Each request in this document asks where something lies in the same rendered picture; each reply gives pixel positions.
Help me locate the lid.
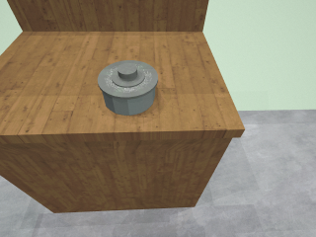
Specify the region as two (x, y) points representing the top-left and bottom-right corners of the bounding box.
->
(98, 60), (158, 100)

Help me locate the knob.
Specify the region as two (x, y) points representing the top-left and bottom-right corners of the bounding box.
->
(118, 63), (137, 80)

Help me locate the table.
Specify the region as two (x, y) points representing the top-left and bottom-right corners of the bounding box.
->
(0, 0), (245, 213)

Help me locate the pot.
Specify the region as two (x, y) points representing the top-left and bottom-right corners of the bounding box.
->
(102, 88), (155, 116)

